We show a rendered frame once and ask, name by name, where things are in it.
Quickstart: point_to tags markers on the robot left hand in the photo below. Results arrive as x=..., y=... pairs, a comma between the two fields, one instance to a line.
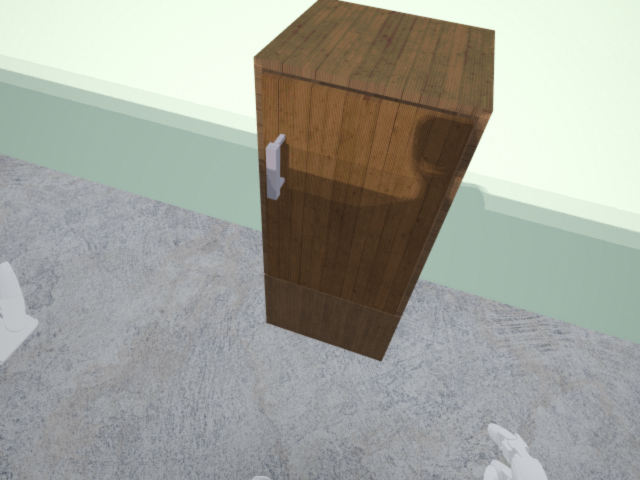
x=15, y=326

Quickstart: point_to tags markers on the robot right hand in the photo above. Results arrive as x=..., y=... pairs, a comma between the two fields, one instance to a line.
x=516, y=452

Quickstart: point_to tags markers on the handle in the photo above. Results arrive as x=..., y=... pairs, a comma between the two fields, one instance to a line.
x=274, y=181

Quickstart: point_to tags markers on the cupboard door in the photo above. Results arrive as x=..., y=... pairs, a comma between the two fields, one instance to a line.
x=364, y=180

